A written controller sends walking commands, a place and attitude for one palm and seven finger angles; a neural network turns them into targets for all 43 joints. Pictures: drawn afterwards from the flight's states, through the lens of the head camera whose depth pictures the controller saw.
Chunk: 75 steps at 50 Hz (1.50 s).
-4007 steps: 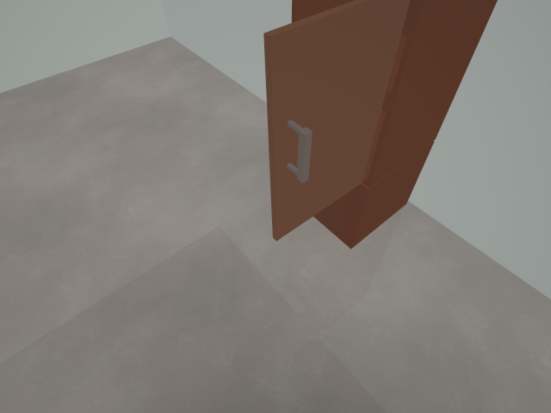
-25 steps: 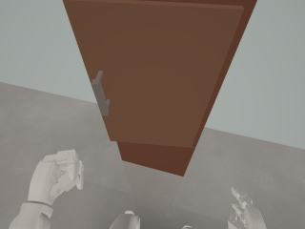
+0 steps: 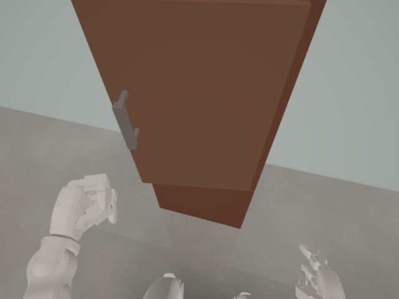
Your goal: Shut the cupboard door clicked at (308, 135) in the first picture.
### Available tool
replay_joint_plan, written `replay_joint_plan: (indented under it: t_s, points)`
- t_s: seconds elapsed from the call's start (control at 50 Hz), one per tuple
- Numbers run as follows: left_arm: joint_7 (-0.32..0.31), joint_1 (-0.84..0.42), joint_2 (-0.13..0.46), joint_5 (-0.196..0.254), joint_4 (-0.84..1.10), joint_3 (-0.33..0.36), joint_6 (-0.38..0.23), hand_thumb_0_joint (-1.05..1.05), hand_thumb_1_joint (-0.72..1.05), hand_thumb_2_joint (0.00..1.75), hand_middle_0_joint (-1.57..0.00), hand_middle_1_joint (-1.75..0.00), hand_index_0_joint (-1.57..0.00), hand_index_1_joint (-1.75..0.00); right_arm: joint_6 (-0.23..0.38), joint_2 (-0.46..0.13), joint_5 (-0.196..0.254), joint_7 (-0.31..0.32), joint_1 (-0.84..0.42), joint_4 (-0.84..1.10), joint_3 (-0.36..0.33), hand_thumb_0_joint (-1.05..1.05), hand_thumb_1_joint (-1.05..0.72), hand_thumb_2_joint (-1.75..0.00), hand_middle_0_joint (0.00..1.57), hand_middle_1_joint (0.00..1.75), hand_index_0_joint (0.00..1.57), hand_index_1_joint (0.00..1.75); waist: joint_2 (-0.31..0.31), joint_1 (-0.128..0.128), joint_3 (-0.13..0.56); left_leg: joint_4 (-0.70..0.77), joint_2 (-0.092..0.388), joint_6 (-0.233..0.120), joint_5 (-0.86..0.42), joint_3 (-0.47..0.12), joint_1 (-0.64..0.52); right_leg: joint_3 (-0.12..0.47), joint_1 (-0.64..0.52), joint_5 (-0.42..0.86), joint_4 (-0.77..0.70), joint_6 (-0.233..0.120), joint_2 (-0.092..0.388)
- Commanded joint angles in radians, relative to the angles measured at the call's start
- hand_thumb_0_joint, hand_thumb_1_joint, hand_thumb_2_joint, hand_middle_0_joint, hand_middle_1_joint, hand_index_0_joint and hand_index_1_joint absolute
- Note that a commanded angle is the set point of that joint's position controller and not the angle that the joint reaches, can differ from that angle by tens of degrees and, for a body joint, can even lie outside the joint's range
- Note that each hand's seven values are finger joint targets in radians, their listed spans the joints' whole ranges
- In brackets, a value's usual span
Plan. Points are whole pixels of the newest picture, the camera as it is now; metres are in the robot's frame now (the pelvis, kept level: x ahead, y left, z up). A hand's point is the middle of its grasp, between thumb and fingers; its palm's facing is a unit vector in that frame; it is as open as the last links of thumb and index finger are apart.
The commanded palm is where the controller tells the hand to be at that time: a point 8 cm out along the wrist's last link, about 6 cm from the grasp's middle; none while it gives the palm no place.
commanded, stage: bring the fist close to the handle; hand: left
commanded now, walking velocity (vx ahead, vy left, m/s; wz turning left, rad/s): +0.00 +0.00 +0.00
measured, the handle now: (128, 121) +0.48 +0.20 +0.07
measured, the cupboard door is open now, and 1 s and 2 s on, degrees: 10 10 0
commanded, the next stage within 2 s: push the door shut along its arc in 1.12 s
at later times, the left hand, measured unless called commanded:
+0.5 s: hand (126, 171) +0.34 +0.17 +0.07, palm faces -0.04 -1.00 -0.02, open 3.1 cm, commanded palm +0.32 +0.22 +0.07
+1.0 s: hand (132, 155) +0.38 +0.17 +0.07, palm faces -0.03 -1.00 -0.01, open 3.1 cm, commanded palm +0.35 +0.22 +0.07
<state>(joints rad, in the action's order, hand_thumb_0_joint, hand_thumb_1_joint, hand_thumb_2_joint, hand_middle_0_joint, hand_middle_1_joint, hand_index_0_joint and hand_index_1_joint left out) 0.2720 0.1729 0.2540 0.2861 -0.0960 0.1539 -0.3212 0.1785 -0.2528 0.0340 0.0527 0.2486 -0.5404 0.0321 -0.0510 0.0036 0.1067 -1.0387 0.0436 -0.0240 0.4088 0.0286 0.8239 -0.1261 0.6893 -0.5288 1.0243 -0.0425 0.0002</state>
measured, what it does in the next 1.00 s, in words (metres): stands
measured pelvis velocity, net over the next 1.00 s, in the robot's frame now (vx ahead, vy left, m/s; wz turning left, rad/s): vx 0.00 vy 0.01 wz -0.03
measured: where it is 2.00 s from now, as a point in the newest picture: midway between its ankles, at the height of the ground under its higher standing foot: outside the picture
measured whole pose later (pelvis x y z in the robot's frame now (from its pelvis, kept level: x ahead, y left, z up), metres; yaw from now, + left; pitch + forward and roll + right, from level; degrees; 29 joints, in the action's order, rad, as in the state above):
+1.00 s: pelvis +0.00 +0.01 +0.01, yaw -2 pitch +13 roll -1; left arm 0.18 -0.32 0.24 0.21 -0.62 0.19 -0.41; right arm 0.06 -0.27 0.03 0.01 0.32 -0.62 0.00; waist -0.03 -0.04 0.11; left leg -0.98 0.04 -0.04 0.38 0.07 0.82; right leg -0.08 0.71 -0.49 0.98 -0.03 0.00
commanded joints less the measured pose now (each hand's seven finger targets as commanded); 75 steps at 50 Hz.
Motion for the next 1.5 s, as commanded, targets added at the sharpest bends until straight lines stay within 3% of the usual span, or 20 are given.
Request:
replay_joint_plan:
  t_s: [0.0,0.08,0.22,0.28,0.44,0.52,0.54,0.66,0.7,0.74,0.8,0.88,1.06,1.16,1.2,1.24,1.3,1.36,1.42,1.48]
  points:
    - [-0.012,-0.183,0.141,0.018,0.154,0.082,-0.054,0.0,0.9,0.9,-1.3,-1.5,-1.3,-1.5,0.039,-0.127,0.002,0.008,-0.029,0.14,-0.053,0.0,-0.9,-0.9,0.2,0.3,0.2,0.3,0.025,-0.012,0.215,0.143,-0.036,-0.005,-0.158,-0.056,-0.22,0.139,-0.059,0.243,-0.214,0.033,-0.01]
    - [-0.014,-0.19,0.159,0.022,0.102,0.12,-0.068,0.0,0.9,0.9,-1.3,-1.5,-1.3,-1.5,0.024,-0.129,0.0,0.002,-0.02,0.131,-0.058,0.0,-0.9,-0.9,0.2,0.3,0.2,0.3,0.048,-0.002,0.241,0.144,-0.036,-0.003,-0.202,-0.049,-0.223,0.144,-0.097,0.323,-0.206,0.039,-0.006]
    - [-0.017,-0.377,0.136,0.003,0.019,0.071,-0.095,0.0,0.9,0.9,-1.3,-1.5,-1.3,-1.5,0.013,-0.14,0.001,0.0,-0.016,0.102,-0.064,0.0,-0.9,-0.9,0.2,0.3,0.2,0.3,0.044,-0.032,0.205,0.15,-0.034,-0.005,-0.147,-0.056,-0.229,0.132,-0.022,0.249,-0.208,0.032,-0.013]
    - [-0.031,-0.466,0.126,-0.011,0.008,0.053,-0.106,0.0,0.9,0.9,-1.3,-1.5,-1.3,-1.5,0.012,-0.138,0.002,0.001,-0.019,0.09,-0.065,0.0,-0.9,-0.9,0.2,0.3,0.2,0.3,0.007,-0.032,0.252,0.158,-0.032,-0.006,-0.152,-0.058,-0.269,0.123,-0.016,0.247,-0.198,0.026,-0.014]
    - [-0.078,-0.575,0.148,-0.041,-0.132,0.073,-0.097,0.0,0.9,0.9,-1.3,-1.5,-1.3,-1.5,-0.012,-0.146,-0.002,-0.005,0.005,0.07,-0.067,0.0,-0.9,-0.9,0.2,0.3,0.2,0.3,0.03,-0.025,0.297,0.173,-0.03,-0.005,-0.181,-0.062,-0.287,0.112,-0.035,0.286,-0.193,0.024,-0.022]
    - [-0.091,-0.676,0.109,-0.055,-0.196,0.037,-0.097,0.0,0.9,0.9,-1.3,-1.5,-1.3,-1.5,-0.028,-0.143,-0.001,-0.015,0.009,0.065,-0.065,0.0,-0.9,-0.9,0.2,0.3,0.2,0.3,0.021,-0.043,0.271,0.183,-0.028,-0.001,-0.147,-0.063,-0.296,0.104,0.004,0.256,-0.203,0.024,-0.021]
    - [-0.097,-0.707,0.14,-0.058,-0.212,0.062,-0.102,0.0,0.9,0.9,-1.3,-1.5,-1.3,-1.5,-0.031,-0.149,-0.003,-0.013,0.021,0.057,-0.068,0.0,-0.9,-0.9,0.2,0.3,0.2,0.3,0.052,-0.045,0.283,0.178,-0.025,-0.004,-0.154,-0.067,-0.287,0.104,-0.006,0.261,-0.199,0.024,-0.024]
    - [-0.108,-0.793,0.172,-0.075,-0.309,0.091,-0.128,0.0,0.9,0.9,-1.3,-1.5,-1.3,-1.5,-0.051,-0.149,-0.007,-0.019,0.039,0.041,-0.07,0.0,-0.9,-0.9,0.2,0.3,0.2,0.3,0.036,-0.042,0.313,0.168,-0.027,-0.002,-0.178,-0.06,-0.277,0.113,-0.015,0.297,-0.189,0.023,-0.022]
    - [-0.105,-0.862,0.15,-0.076,-0.34,0.068,-0.134,0.0,0.9,0.9,-1.3,-1.5,-1.3,-1.5,-0.056,-0.148,-0.007,-0.021,0.047,0.032,-0.071,0.0,-0.9,-0.9,0.2,0.3,0.2,0.3,0.037,-0.06,0.304,0.162,-0.027,-0.003,-0.166,-0.059,-0.281,0.113,0.007,0.289,-0.193,0.026,-0.023]
    - [-0.101,-0.831,0.193,-0.074,-0.358,0.113,-0.142,0.0,0.9,0.9,-1.3,-1.5,-1.3,-1.5,-0.063,-0.156,-0.009,-0.022,0.057,0.037,-0.076,0.0,-0.9,-0.9,0.2,0.3,0.2,0.3,0.046,-0.039,0.341,0.162,-0.03,-0.004,-0.179,-0.059,-0.281,0.115,-0.021,0.296,-0.19,0.022,-0.026]
    - [-0.089,-0.773,0.148,-0.065,-0.329,0.083,-0.146,0.0,0.9,0.9,-1.3,-1.5,-1.3,-1.5,-0.07,-0.148,-0.005,-0.03,0.054,0.051,-0.078,0.0,-0.9,-0.9,0.2,0.3,0.2,0.3,0.014,-0.028,0.37,0.171,-0.03,-0.001,-0.221,-0.052,-0.315,0.109,-0.04,0.342,-0.188,0.021,-0.027]
    - [-0.092,-0.795,0.149,-0.063,-0.333,0.083,-0.149,0.0,0.9,0.9,-1.3,-1.5,-1.3,-1.5,-0.08,-0.152,-0.002,-0.032,0.061,0.046,-0.082,0.0,-0.9,-0.9,0.2,0.3,0.2,0.3,0.055,-0.046,0.322,0.178,-0.026,-0.004,-0.206,-0.054,-0.301,0.105,-0.018,0.33,-0.197,0.025,-0.03]
    - [-0.104,-0.858,0.181,-0.08,-0.357,0.092,-0.169,0.0,0.9,0.9,-1.3,-1.5,-1.3,-1.5,-0.085,-0.155,-0.004,-0.023,0.054,0.031,-0.078,0.0,-0.9,-0.9,0.2,0.3,0.2,0.3,0.046,-0.06,0.285,0.179,-0.028,-0.006,-0.136,-0.057,-0.274,0.114,0.01,0.258,-0.204,0.025,-0.028]
    - [-0.097,-0.855,0.161,-0.072,-0.324,0.079,-0.176,0.0,0.9,0.9,-1.3,-1.5,-1.3,-1.5,-0.078,-0.153,-0.004,-0.024,0.053,0.037,-0.081,0.0,-0.9,-0.9,0.2,0.3,0.2,0.3,-0.022,-0.046,0.37,0.178,-0.024,0.001,-0.192,-0.067,-0.358,0.102,0.01,0.296,-0.189,0.017,-0.031]
    - [-0.092,-0.84,0.112,-0.067,-0.325,0.041,-0.168,0.0,0.9,0.9,-1.3,-1.5,-1.3,-1.5,-0.075,-0.148,-0.003,-0.028,0.054,0.036,-0.081,0.0,-0.9,-0.9,0.2,0.3,0.2,0.3,-0.003,-0.054,0.365,0.177,-0.022,0.001,-0.206,-0.069,-0.369,0.096,0.018,0.31,-0.191,0.02,-0.033]
    - [-0.087,-0.82,0.16,-0.075,-0.373,0.073,-0.155,0.0,0.9,0.9,-1.3,-1.5,-1.3,-1.5,-0.081,-0.16,-0.002,-0.026,0.065,0.035,-0.08,0.0,-0.9,-0.9,0.2,0.3,0.2,0.3,0.039,-0.054,0.325,0.176,-0.025,-0.003,-0.197,-0.067,-0.32,0.099,0.007,0.312,-0.192,0.02,-0.034]
    - [-0.075,-0.957,0.159,-0.085,-0.426,0.051,-0.148,0.0,0.9,0.9,-1.3,-1.5,-1.3,-1.5,-0.088,-0.156,-0.001,-0.022,0.061,0.021,-0.074,0.0,-0.9,-0.9,0.2,0.3,0.2,0.3,0.051,-0.084,0.267,0.173,-0.026,-0.006,-0.122,-0.065,-0.279,0.112,0.042,0.251,-0.208,0.026,-0.028]
    - [-0.062,-1.021,0.207,-0.083,-0.441,0.088,-0.162,0.0,0.9,0.9,-1.3,-1.5,-1.3,-1.5,-0.086,-0.16,-0.004,-0.017,0.066,0.014,-0.075,0.0,-0.9,-0.9,0.2,0.3,0.2,0.3,0.02,-0.077,0.337,0.157,-0.028,-0.005,-0.152,-0.07,-0.307,0.116,0.031,0.274,-0.192,0.021,-0.026]
    - [-0.037,-1.096,0.212,-0.079,-0.519,0.082,-0.165,0.0,0.9,0.9,-1.3,-1.5,-1.3,-1.5,-0.088,-0.159,-0.002,-0.015,0.071,0.002,-0.069,0.0,-0.9,-0.9,0.2,0.3,0.2,0.3,0.034,-0.093,0.314,0.148,-0.028,-0.006,-0.123,-0.07,-0.27,0.122,0.05,0.247,-0.193,0.023,-0.025]
    - [-0.013,-1.118,0.226,-0.086,-0.561,0.089,-0.168,0.0,0.9,0.9,-1.3,-1.5,-1.3,-1.5,-0.09,-0.164,-0.003,-0.018,0.088,0.001,-0.073,0.0,-0.9,-0.9,0.2,0.3,0.2,0.3,-0.009,-0.085,0.368,0.139,-0.026,-0.003,-0.169,-0.078,-0.305,0.116,0.059,0.28,-0.173,0.016,-0.026]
